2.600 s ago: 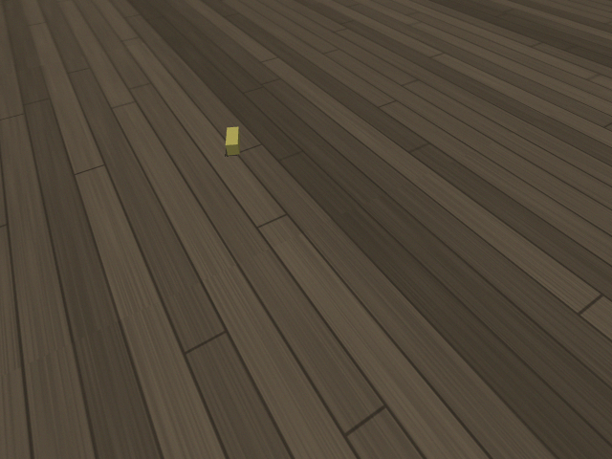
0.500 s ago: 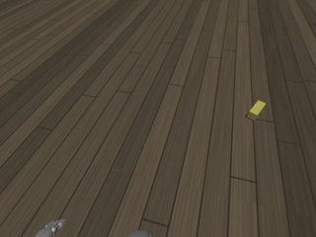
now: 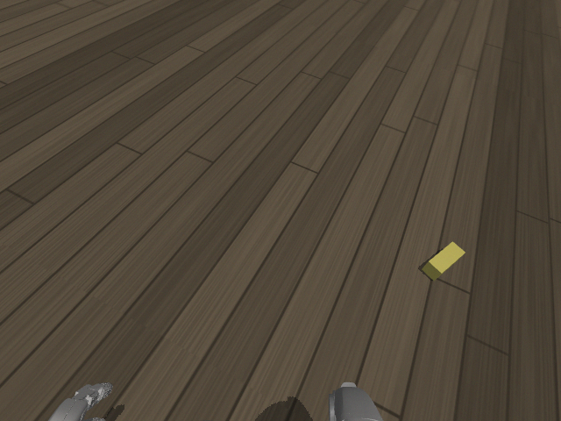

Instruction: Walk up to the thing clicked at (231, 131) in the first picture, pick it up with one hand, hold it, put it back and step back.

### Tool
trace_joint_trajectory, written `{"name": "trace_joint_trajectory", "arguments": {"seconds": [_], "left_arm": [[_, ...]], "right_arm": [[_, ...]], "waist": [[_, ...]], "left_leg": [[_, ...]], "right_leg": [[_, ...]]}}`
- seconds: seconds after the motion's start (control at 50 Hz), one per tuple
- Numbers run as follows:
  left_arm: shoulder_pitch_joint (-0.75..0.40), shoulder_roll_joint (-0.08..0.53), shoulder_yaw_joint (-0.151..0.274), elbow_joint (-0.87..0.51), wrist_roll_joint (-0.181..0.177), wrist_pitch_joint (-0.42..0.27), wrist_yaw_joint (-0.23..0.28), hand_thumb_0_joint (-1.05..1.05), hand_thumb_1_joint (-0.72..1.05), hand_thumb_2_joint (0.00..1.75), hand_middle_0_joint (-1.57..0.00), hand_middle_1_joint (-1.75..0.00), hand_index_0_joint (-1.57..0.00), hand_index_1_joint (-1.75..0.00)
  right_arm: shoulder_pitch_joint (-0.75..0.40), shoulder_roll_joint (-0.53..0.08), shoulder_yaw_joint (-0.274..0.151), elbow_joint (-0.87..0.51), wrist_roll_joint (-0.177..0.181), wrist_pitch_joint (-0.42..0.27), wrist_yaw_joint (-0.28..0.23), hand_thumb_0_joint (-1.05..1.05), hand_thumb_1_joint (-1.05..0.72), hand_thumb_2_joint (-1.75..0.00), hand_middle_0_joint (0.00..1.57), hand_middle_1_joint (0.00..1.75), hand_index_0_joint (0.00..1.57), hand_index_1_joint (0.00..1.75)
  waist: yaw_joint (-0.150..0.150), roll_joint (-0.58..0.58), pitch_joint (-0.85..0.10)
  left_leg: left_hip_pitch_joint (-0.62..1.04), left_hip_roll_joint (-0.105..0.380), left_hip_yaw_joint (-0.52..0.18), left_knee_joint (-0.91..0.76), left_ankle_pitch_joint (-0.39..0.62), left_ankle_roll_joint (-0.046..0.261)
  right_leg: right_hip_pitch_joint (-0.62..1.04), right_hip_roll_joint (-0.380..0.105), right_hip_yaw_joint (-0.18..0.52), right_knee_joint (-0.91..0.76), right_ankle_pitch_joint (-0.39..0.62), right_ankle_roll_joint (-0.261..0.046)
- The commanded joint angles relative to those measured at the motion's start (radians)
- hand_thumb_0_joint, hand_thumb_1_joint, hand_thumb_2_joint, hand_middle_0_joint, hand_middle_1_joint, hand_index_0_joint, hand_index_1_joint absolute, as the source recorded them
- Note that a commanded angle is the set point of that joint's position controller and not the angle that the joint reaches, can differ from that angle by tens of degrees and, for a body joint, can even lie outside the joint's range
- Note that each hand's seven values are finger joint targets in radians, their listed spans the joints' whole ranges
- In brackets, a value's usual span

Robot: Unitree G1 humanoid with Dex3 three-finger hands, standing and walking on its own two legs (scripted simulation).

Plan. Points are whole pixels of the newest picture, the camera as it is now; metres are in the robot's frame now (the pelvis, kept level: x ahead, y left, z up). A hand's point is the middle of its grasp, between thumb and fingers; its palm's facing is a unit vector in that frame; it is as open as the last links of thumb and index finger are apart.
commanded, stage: walk up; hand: left
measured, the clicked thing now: (443, 260) +0.83 -0.74 -0.72
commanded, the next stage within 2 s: none
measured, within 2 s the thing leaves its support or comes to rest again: neither
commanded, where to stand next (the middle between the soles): +0.62 -1.13 m, yaw +39 degrees
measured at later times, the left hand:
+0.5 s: hand (255, 401) +0.18 +0.05 -0.16, palm faces +0.25 -0.90 -0.35, open 7.4 cm
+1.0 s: hand (394, 349) +0.27 -0.20 -0.15, palm faces +0.36 -0.87 -0.34, open 7.4 cm
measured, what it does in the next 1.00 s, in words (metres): steps to the right, turning left: right foot, then left foot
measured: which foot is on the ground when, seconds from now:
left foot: down 0.00-0.14, up 0.16-0.46, down 0.48-0.84, up 0.86-1.00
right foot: up 0.00-0.12, down 0.14-0.50, up 0.52-0.80, down 0.82-1.00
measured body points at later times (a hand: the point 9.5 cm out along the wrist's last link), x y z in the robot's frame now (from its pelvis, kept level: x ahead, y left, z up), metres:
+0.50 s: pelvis +0.19 -0.24 -0.01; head +0.21 -0.20 +0.43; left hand +0.17 +0.10 -0.13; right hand +0.34 -0.56 -0.08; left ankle +0.25 -0.15 -0.72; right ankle +0.16 -0.29 -0.71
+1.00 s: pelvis +0.31 -0.48 -0.01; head +0.33 -0.45 +0.43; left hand +0.25 -0.15 -0.13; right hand +0.52 -0.80 -0.09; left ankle +0.31 -0.35 -0.68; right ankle +0.38 -0.59 -0.72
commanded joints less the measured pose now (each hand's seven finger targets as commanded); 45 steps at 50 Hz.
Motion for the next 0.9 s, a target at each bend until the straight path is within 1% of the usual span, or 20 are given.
{"name": "trace_joint_trajectory", "arguments": {"seconds": [0.0, 0.06, 0.1, 0.12, 0.14, 0.16, 0.24, 0.36, 0.42, 0.44, 0.46, 0.48, 0.5, 0.6, 0.7, 0.76, 0.8, 0.82, 0.84, 0.88], "left_arm": [[-0.074, 0.184, 0.087, -0.112, 0.003, -0.009, 0.002, 0.00, 0.90, 0.90, -0.20, -0.30, -0.20, -0.30], [-0.076, 0.174, 0.097, -0.119, -0.004, -0.021, 0.007, 0.00, 0.90, 0.90, -0.20, -0.30, -0.20, -0.30], [0.172, 0.202, 0.123, -0.040, 0.001, -0.036, 0.024, 0.00, 0.90, 0.90, -0.20, -0.30, -0.20, -0.30], [0.281, 0.317, 0.151, -0.011, 0.023, -0.044, 0.041, 0.00, 0.90, 0.90, -0.20, -0.30, -0.20, -0.30], [0.144, 0.388, 0.149, -0.043, 0.010, -0.051, 0.062, 0.00, 0.90, 0.90, -0.20, -0.30, -0.20, -0.30], [0.043, 0.380, 0.148, -0.076, -0.019, -0.052, 0.073, 0.00, 0.90, 0.90, -0.20, -0.30, -0.20, -0.30], [-0.023, 0.224, 0.106, -0.054, -0.019, -0.054, 0.084, 0.00, 0.90, 0.90, -0.20, -0.30, -0.20, -0.30], [0.002, 0.145, 0.077, -0.109, 0.001, -0.045, 0.080, 0.00, 0.90, 0.90, -0.20, -0.30, -0.20, -0.30], [-0.091, 0.147, 0.063, -0.176, 0.006, -0.036, 0.074, 0.00, 0.90, 0.90, -0.20, -0.30, -0.20, -0.30], [-0.072, 0.109, 0.049, -0.196, 0.006, -0.038, 0.073, 0.00, 0.90, 0.90, -0.20, -0.30, -0.20, -0.30], [-0.013, 0.066, 0.043, -0.209, 0.010, -0.034, 0.075, 0.00, 0.90, 0.90, -0.20, -0.30, -0.20, -0.30], [0.021, 0.140, 0.057, -0.203, 0.022, -0.015, 0.080, 0.00, 0.90, 0.90, -0.20, -0.30, -0.20, -0.30], [0.029, 0.214, 0.072, -0.204, 0.022, -0.010, 0.081, 0.00, 0.90, 0.90, -0.20, -0.30, -0.20, -0.30], [0.071, 0.226, 0.095, -0.114, 0.010, 0.006, 0.050, 0.00, 0.90, 0.90, -0.20, -0.30, -0.20, -0.30], [0.028, 0.203, 0.090, -0.135, -0.004, 0.017, 0.035, 0.00, 0.90, 0.90, -0.20, -0.30, -0.20, -0.30], [0.161, 0.193, 0.093, -0.094, -0.009, 0.016, 0.050, 0.00, 0.90, 0.90, -0.20, -0.30, -0.20, -0.30], [0.356, 0.233, 0.114, -0.025, 0.013, 0.004, 0.070, 0.00, 0.90, 0.90, -0.20, -0.30, -0.20, -0.30], [0.238, 0.359, 0.123, -0.070, 0.014, -0.014, 0.081, 0.00, 0.90, 0.90, -0.20, -0.30, -0.20, -0.30], [-0.004, 0.421, 0.121, -0.130, -0.011, -0.023, 0.092, 0.00, 0.90, 0.90, -0.20, -0.30, -0.20, -0.30], [-0.019, 0.311, 0.098, -0.098, -0.022, -0.021, 0.099, 0.00, 0.90, 0.90, -0.20, -0.30, -0.20, -0.30]], "right_arm": [[0.018, -0.435, -0.153, -0.046, -0.018, -0.026, -0.034, 0.00, -0.90, -0.90, 0.20, 0.30, 0.20, 0.30], [-0.011, -0.435, -0.149, -0.047, -0.019, -0.012, -0.047, 0.00, -0.90, -0.90, 0.20, 0.30, 0.20, 0.30], [-0.104, -0.337, -0.112, -0.067, -0.016, 0.004, -0.060, 0.00, -0.90, -0.90, 0.20, 0.30, 0.20, 0.30], [-0.020, -0.188, -0.065, -0.069, -0.012, 0.009, -0.068, 0.00, -0.90, -0.90, 0.20, 0.30, 0.20, 0.30], [0.021, -0.201, -0.074, -0.065, -0.005, 0.017, -0.094, 0.00, -0.90, -0.90, 0.20, 0.30, 0.20, 0.30], [0.008, -0.250, -0.087, -0.033, -0.008, 0.019, -0.104, 0.00, -0.90, -0.90, 0.20, 0.30, 0.20, 0.30], [0.103, -0.274, -0.091, 0.088, 0.002, 0.012, -0.069, 0.00, -0.90, -0.90, 0.20, 0.30, 0.20, 0.30], [0.099, -0.226, -0.089, 0.052, 0.007, 0.014, -0.060, 0.00, -0.90, -0.90, 0.20, 0.30, 0.20, 0.30], [0.303, -0.245, -0.110, 0.084, 0.016, 0.015, -0.072, 0.00, -0.90, -0.90, 0.20, 0.30, 0.20, 0.30], [0.362, -0.301, -0.132, 0.085, 0.009, 0.015, -0.083, 0.00, -0.90, -0.90, 0.20, 0.30, 0.20, 0.30], [0.361, -0.389, -0.158, 0.049, -0.011, 0.021, -0.097, 0.00, -0.90, -0.90, 0.20, 0.30, 0.20, 0.30], [0.277, -0.404, -0.157, -0.019, 0.004, 0.023, -0.111, 0.00, -0.90, -0.90, 0.20, 0.30, 0.20, 0.30], [0.191, -0.431, -0.156, -0.048, 0.039, 0.021, -0.117, 0.00, -0.90, -0.90, 0.20, 0.30, 0.20, 0.30], [0.017, -0.384, -0.126, -0.054, -0.002, -0.005, -0.101, 0.00, -0.90, -0.90, 0.20, 0.30, 0.20, 0.30], [0.036, -0.463, -0.155, -0.036, -0.029, -0.006, -0.080, 0.00, -0.90, -0.90, 0.20, 0.30, 0.20, 0.30], [-0.089, -0.456, -0.149, -0.044, -0.035, 0.009, -0.082, 0.00, -0.90, -0.90, 0.20, 0.30, 0.20, 0.30], [-0.095, -0.330, -0.110, -0.033, -0.036, 0.028, -0.087, 0.00, -0.90, -0.90, 0.20, 0.30, 0.20, 0.30], [-0.073, -0.225, -0.088, -0.058, -0.017, 0.030, -0.097, 0.00, -0.90, -0.90, 0.20, 0.30, 0.20, 0.30], [-0.094, -0.262, -0.114, -0.047, -0.016, 0.031, -0.121, 0.00, -0.90, -0.90, 0.20, 0.30, 0.20, 0.30], [-0.077, -0.330, -0.117, 0.042, 0.010, 0.022, -0.102, 0.00, -0.90, -0.90, 0.20, 0.30, 0.20, 0.30]], "waist": [[-0.011, 0.331, -0.059], [0.020, 0.373, -0.094], [0.194, 0.211, -0.220], [0.237, -0.178, -0.240], [0.143, -0.287, -0.235], [0.093, -0.186, -0.191], [0.012, -0.092, -0.086], [0.026, -0.034, -0.077], [-0.089, 0.062, -0.129], [-0.123, 0.173, -0.164], [-0.126, 0.403, -0.183], [-0.080, 0.200, -0.183], [-0.069, 0.177, -0.202], [0.008, 0.223, -0.078], [-0.027, 0.359, -0.077], [0.085, 0.375, -0.112], [0.210, 0.051, -0.140], [0.146, -0.200, -0.078], [0.031, -0.182, -0.027], [0.019, 0.045, 0.011]], "left_leg": [[-0.093, 0.169, -0.271, -0.278, -0.193, 0.211], [-0.122, 0.192, -0.279, -0.179, -0.016, 0.199], [-0.324, 0.085, -0.105, 0.228, 0.136, 0.125], [-0.574, -0.072, 0.033, 0.568, -0.181, 0.067], [-0.680, -0.063, 0.044, 0.680, -0.283, 0.047], [-0.608, 0.023, -0.022, 0.715, -0.195, 0.047], [-0.414, 0.051, 0.022, 0.467, -0.066, 0.048], [-0.205, 0.000, 0.114, 0.188, 0.058, 0.071], [0.211, -0.012, 0.110, -0.008, 0.240, 0.125], [0.388, 0.051, -0.018, -0.071, 0.212, 0.159], [0.488, 0.319, -0.496, -0.192, 0.128, 0.277], [0.331, 0.479, -0.736, -0.285, -0.015, 0.337], [0.321, 0.527, -0.799, -0.321, -0.046, 0.392], [-0.170, 0.251, -0.301, -0.204, -0.174, 0.256], [-0.178, 0.211, -0.309, -0.173, -0.293, 0.238], [-0.342, 0.168, -0.215, -0.081, -0.229, 0.186], [-0.507, -0.001, -0.013, 0.367, -0.178, 0.090], [-0.647, -0.128, 0.018, 0.594, -0.349, 0.034], [-0.603, -0.019, -0.065, 0.649, -0.254, 0.038], [-0.496, 0.013, -0.036, 0.587, -0.165, 0.035]], "right_leg": [[0.021, 0.032, -0.073, -0.086, 0.027, -0.005], [0.151, 0.068, -0.088, -0.203, -0.042, -0.022], [0.577, 0.109, -0.109, -0.448, 0.049, -0.053], [0.716, -0.069, 0.150, -0.583, -0.064, -0.060], [0.701, -0.250, 0.478, -0.787, -0.154, -0.145], [0.590, -0.248, 0.472, -0.794, -0.214, -0.163], [0.456, -0.074, 0.037, -0.603, 0.154, -0.220], [0.412, -0.083, -0.071, -0.581, 0.410, -0.235], [0.164, -0.030, -0.172, -0.361, 0.427, -0.152], [0.014, 0.047, -0.208, -0.178, 0.378, -0.094], [-0.232, 0.169, -0.201, 0.098, -0.115, -0.021], [-0.203, 0.138, -0.042, 0.291, -0.227, 0.023], [-0.251, 0.131, 0.027, 0.398, -0.227, 0.038], [0.012, 0.054, -0.003, 0.268, -0.073, -0.016], [0.026, 0.076, -0.086, 0.048, -0.144, -0.005], [0.252, 0.115, -0.173, -0.162, -0.084, -0.020], [0.464, 0.126, -0.104, -0.466, -0.134, -0.043], [0.356, -0.144, 0.392, -0.717, -0.206, -0.153], [0.255, -0.264, 0.639, -0.865, -0.314, -0.276], [0.249, -0.126, 0.329, -0.701, -0.180, -0.261]]}}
